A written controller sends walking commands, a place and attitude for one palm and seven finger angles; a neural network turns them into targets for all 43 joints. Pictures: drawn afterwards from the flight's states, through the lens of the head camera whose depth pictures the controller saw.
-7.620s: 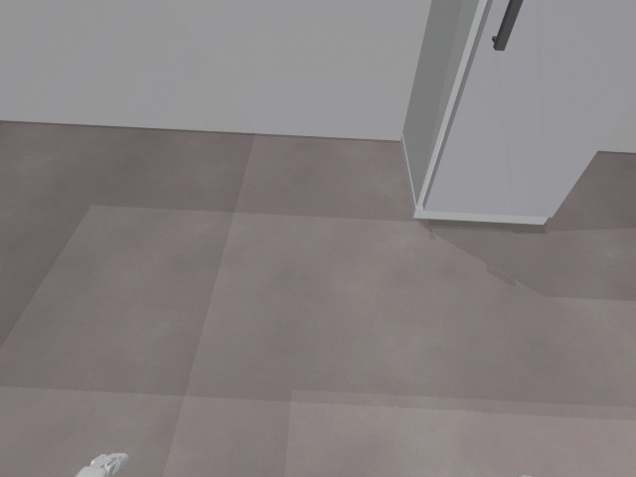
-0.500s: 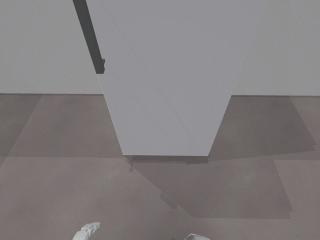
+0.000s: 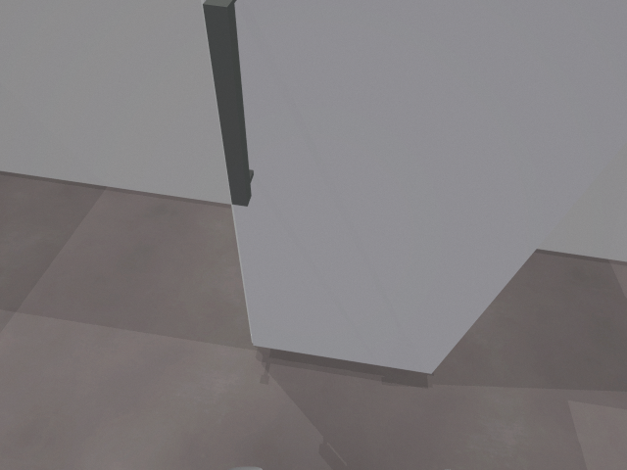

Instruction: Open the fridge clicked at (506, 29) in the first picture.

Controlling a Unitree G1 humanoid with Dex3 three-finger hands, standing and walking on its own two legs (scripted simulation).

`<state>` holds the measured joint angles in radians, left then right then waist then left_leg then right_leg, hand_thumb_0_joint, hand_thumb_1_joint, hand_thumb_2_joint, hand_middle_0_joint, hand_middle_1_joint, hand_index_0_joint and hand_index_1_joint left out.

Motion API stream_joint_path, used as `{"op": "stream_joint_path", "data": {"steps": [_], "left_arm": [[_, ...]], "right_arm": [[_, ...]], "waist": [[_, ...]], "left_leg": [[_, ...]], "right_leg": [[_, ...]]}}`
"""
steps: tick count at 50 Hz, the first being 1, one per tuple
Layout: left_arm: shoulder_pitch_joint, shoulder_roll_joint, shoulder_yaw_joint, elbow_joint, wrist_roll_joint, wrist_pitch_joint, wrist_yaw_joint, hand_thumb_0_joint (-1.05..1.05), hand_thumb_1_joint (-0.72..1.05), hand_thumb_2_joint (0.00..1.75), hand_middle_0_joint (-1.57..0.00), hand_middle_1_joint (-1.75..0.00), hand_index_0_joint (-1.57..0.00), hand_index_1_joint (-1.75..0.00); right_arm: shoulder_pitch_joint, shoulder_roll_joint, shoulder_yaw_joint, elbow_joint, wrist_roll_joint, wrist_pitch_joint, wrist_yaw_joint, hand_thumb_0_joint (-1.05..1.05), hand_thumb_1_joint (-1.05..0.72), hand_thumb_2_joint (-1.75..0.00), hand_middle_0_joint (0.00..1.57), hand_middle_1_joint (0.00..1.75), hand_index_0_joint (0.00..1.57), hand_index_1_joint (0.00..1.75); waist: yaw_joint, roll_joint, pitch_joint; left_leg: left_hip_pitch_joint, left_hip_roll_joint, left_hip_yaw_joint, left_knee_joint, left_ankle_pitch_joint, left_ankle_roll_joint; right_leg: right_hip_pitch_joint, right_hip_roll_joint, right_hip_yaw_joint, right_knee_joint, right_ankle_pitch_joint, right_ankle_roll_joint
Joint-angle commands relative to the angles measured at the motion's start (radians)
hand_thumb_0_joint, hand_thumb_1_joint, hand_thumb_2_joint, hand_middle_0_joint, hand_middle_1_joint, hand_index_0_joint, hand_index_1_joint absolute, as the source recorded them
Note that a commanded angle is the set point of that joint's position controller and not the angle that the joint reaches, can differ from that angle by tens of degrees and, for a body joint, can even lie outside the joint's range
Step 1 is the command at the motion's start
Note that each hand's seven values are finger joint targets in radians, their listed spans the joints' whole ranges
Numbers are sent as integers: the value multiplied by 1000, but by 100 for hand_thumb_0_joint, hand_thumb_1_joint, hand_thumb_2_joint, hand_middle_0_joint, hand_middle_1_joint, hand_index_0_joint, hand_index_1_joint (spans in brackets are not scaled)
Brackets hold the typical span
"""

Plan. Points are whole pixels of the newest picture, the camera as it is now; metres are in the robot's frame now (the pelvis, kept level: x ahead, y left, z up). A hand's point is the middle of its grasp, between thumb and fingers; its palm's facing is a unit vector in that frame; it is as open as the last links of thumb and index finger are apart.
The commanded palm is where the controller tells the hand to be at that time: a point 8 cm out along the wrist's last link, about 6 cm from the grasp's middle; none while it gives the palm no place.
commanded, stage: come to a stop and stand still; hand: left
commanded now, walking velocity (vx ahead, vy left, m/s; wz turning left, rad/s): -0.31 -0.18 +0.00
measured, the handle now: (237, 112) +0.50 +0.18 +0.18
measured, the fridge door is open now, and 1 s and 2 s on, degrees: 0 0 0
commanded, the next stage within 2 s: look again from close up in 1.68 s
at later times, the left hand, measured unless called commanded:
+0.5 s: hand out of the picture +0.04 +0.13 -0.16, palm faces -0.01 -0.96 -0.27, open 7.4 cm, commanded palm none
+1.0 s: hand out of the picture -0.07 +0.09 -0.16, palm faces +0.05 -0.98 -0.19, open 7.3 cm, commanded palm none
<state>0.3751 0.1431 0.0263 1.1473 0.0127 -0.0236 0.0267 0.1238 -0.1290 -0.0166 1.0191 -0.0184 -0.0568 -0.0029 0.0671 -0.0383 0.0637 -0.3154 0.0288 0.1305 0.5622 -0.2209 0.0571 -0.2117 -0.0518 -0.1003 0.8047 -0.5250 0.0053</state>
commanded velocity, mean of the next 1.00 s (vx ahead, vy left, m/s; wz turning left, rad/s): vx -0.04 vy -0.03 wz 0.00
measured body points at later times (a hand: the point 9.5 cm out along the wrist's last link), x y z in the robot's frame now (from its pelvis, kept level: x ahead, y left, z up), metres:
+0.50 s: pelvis -0.02 -0.06 +0.00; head -0.01 -0.09 +0.45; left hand +0.04 +0.18 -0.13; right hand +0.01 -0.30 -0.16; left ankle +0.02 +0.08 -0.71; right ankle -0.01 -0.17 -0.73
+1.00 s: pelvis -0.06 -0.08 +0.01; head -0.06 -0.08 +0.46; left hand -0.07 +0.14 -0.15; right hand -0.07 -0.28 -0.15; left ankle -0.07 +0.05 -0.73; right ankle -0.01 -0.17 -0.73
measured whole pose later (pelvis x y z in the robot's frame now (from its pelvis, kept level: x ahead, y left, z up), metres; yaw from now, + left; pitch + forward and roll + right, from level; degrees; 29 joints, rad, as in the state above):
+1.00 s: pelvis -0.06 -0.08 +0.01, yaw -1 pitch -2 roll +0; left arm 0.29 0.14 0.02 1.14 0.01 0.02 0.03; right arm 0.30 -0.11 -0.01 1.13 -0.01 0.01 -0.03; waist 0.02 0.00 0.03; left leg -0.14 0.02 0.05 0.41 -0.24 -0.01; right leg -0.23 0.00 -0.09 0.40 -0.14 -0.04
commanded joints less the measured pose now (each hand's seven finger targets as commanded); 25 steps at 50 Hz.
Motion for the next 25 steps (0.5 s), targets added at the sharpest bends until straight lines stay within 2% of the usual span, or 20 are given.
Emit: {"op": "stream_joint_path", "data": {"steps": [1,3,4,6,8,9,11,13,15,16,17,18,19,20,21,22,23,24,25], "left_arm": [[44,36,-1,-29,-5,7,17,0,90,90,-20,-30,-20,-30],[49,45,3,-27,-5,29,15,0,90,90,-20,-30,-20,-30],[41,55,9,-34,-2,34,14,0,90,90,-20,-30,-20,-30],[32,67,23,-64,6,55,13,0,90,90,-20,-30,-20,-30],[11,73,36,-87,12,71,12,0,90,90,-20,-30,-20,-30],[-3,80,40,-103,14,71,11,0,90,90,-20,-30,-20,-30],[-28,74,46,-127,12,80,9,0,90,90,-20,-30,-20,-30],[-49,66,45,-148,10,79,7,0,90,90,-20,-30,-20,-30],[-50,65,39,-159,8,66,5,0,90,90,-20,-30,-20,-30],[-35,65,38,-156,7,61,5,0,90,90,-20,-30,-20,-30],[-12,70,38,-146,7,54,5,0,90,90,-20,-30,-20,-30],[15,84,38,-137,11,47,6,0,90,90,-20,-30,-20,-30],[-2,135,40,-143,21,32,9,0,90,90,-20,-30,-20,-30],[-49,209,45,-158,25,22,12,0,90,90,-20,-30,-20,-30],[-82,229,43,-180,18,24,9,0,90,90,-20,-30,-20,-30],[-128,224,38,-191,20,29,8,0,90,90,-20,-30,-20,-30],[-155,217,44,-192,20,25,10,0,90,90,-20,-30,-20,-30],[-170,187,38,-185,16,22,12,0,90,90,-20,-30,-20,-30],[-181,163,31,-181,12,21,12,0,90,90,-20,-30,-20,-30]], "right_arm": [[78,-135,-11,-3,4,20,-42,0,-90,-90,20,30,20,30],[58,-147,-20,5,8,34,-46,0,-90,-90,20,30,20,30],[63,-148,-31,6,6,38,-49,0,-90,-90,20,30,20,30],[78,-178,-51,-2,8,50,-52,0,-90,-90,20,30,20,30],[71,-186,-61,-9,4,61,-52,0,-90,-90,20,30,20,30],[69,-183,-64,-15,1,62,-52,0,-90,-90,20,30,20,30],[50,-191,-71,-28,-4,68,-48,0,-90,-90,20,30,20,30],[38,-190,-75,-36,-9,71,-41,0,-90,-90,20,30,20,30],[32,-193,-77,-40,-11,72,-34,0,-90,-90,20,30,20,30],[28,-193,-78,-39,-10,74,-30,0,-90,-90,20,30,20,30],[31,-192,-79,-40,-5,77,-27,0,-90,-90,20,30,20,30],[41,-179,-79,-39,0,79,-22,0,-90,-90,20,30,20,30],[80,-129,-73,-36,8,80,-17,0,-90,-90,20,30,20,30],[86,-63,-56,-59,15,85,-12,0,-90,-90,20,30,20,30],[41,-81,-54,-74,11,96,-11,0,-90,-90,20,30,20,30],[38,-75,-58,-73,9,103,-6,0,-90,-90,20,30,20,30],[51,-78,-56,-62,4,108,-7,0,-90,-90,20,30,20,30],[80,-89,-53,-46,2,106,-10,0,-90,-90,20,30,20,30],[101,-93,-53,-20,3,103,-10,0,-90,-90,20,30,20,30]], "waist": [[-49,153,-60],[-48,137,-60],[-53,110,-70],[-64,138,-108],[-66,156,-104],[-66,146,-91],[-65,183,-84],[-65,218,-76],[-63,256,-89],[-55,256,-104],[-44,232,-112],[-35,178,-121],[-46,25,-106],[-69,-197,-62],[-43,-183,-42],[-57,-104,-29],[-64,-200,-22],[-77,-215,-15],[-81,-175,-12]], "left_leg": [[152,313,-233,-238,733,118],[148,297,-206,-244,670,111],[164,300,-204,-234,696,113],[190,321,-208,-228,673,128],[169,328,-200,-230,606,137],[156,332,-203,-223,607,139],[122,323,-191,-228,526,133],[95,300,-183,-237,405,119],[89,287,-190,-228,325,104],[91,268,-182,-215,266,89],[60,249,-170,-186,186,66],[27,207,-146,-138,96,32],[-17,129,-106,-31,-12,-22],[-100,34,-39,60,-219,-77],[-50,24,-84,164,-305,-76],[-24,22,-107,234,-296,-72],[-60,22,-127,272,-279,-66],[-57,29,-127,286,-241,-65],[-37,28,-118,309,-207,-68]], "right_leg": [[-118,-60,94,87,-8,26],[-103,-50,79,38,37,32],[-112,-43,73,18,47,32],[-149,-30,67,81,65,35],[-187,-20,79,162,59,34],[-198,-18,82,172,50,32],[-198,-12,88,182,62,33],[-173,-8,76,118,71,29],[-109,-10,54,-26,83,21],[-74,0,39,-105,128,21],[-8,4,27,-207,214,22],[57,4,26,-329,313,23],[79,-68,132,-460,370,0],[24,-252,331,-528,435,-68],[-104,-313,350,-574,399,-149],[-161,-289,301,-584,304,-172],[-151,-248,317,-579,275,-164],[-128,-226,284,-566,317,-157],[-126,-200,244,-552,356,-155]]}}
